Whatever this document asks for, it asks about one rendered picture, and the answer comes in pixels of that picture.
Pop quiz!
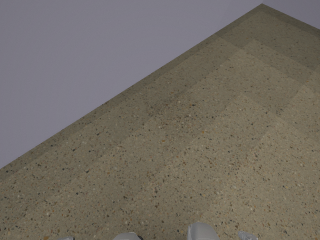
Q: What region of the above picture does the robot right hand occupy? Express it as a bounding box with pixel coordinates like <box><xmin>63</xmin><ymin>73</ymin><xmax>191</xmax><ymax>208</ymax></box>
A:
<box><xmin>238</xmin><ymin>230</ymin><xmax>258</xmax><ymax>240</ymax></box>

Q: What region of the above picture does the robot right thigh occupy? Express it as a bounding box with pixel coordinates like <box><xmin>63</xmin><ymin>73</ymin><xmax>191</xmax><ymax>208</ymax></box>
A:
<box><xmin>187</xmin><ymin>222</ymin><xmax>220</xmax><ymax>240</ymax></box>

